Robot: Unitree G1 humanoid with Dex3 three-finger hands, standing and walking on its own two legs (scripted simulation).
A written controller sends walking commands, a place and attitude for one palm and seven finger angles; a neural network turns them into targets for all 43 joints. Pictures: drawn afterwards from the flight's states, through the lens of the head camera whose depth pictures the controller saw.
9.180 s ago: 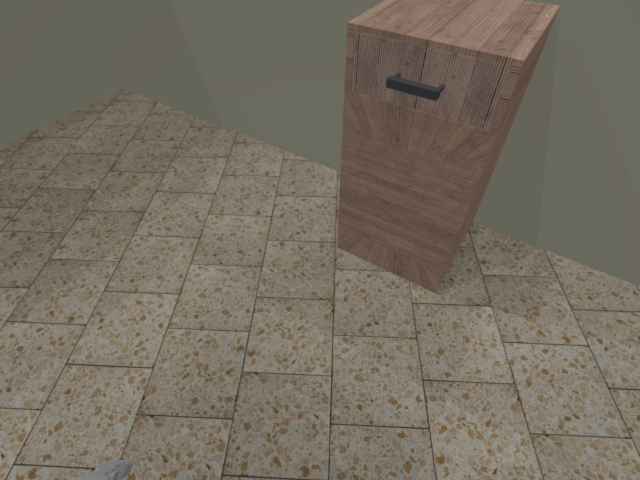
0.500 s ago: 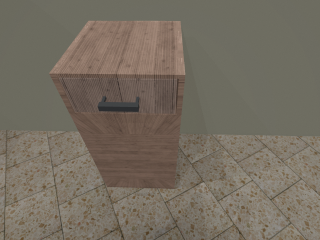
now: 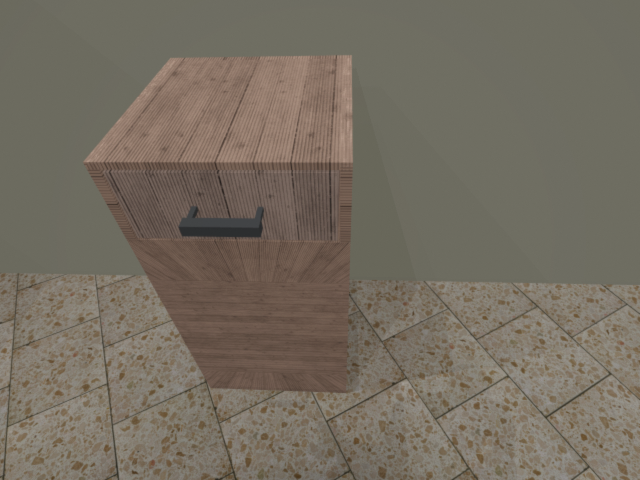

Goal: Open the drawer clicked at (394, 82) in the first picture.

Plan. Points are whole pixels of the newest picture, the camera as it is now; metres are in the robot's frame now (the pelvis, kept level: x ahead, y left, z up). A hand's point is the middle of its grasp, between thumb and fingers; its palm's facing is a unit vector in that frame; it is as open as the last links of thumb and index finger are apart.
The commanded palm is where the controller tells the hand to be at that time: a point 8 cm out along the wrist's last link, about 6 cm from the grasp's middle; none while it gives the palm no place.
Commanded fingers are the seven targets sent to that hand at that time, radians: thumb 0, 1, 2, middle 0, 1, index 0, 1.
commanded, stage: raise the hand with hooked fingers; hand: left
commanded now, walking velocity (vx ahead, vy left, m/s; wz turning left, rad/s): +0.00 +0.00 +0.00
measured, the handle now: (224, 219) +0.53 +0.21 +0.02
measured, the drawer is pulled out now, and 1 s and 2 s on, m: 0.00 0.00 0.00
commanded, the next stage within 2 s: move the hooked fingers above the handle in 1.76 s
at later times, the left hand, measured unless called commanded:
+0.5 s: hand (154, 418) +0.20 +0.22 +0.00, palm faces +0.09 -0.04 -0.99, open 9.8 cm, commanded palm +0.18 +0.20 +0.04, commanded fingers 0.00 0.13 0.57 -0.25 -0.80 -0.25 -0.80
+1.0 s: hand (162, 312) +0.30 +0.22 +0.07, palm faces +0.15 -0.13 -0.98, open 12.7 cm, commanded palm +0.27 +0.22 +0.13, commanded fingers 0.00 -0.45 0.32 -0.30 -1.17 -0.30 -1.17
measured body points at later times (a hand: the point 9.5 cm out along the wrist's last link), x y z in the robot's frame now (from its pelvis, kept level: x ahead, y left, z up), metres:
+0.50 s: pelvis +0.02 -0.03 -0.04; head +0.04 -0.07 +0.41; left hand +0.19 +0.22 +0.05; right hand +0.29 -0.23 -0.10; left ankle +0.02 +0.10 -0.73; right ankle +0.00 -0.08 -0.74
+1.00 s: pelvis +0.02 +0.01 -0.01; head +0.02 -0.03 +0.44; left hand +0.28 +0.23 +0.12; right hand +0.19 -0.25 -0.11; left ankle +0.03 +0.11 -0.74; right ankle +0.00 -0.08 -0.74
